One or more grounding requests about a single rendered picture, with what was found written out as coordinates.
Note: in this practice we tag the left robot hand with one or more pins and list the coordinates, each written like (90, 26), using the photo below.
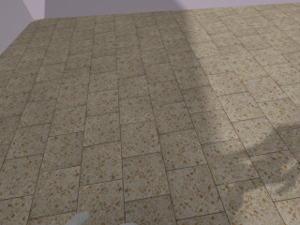
(78, 219)

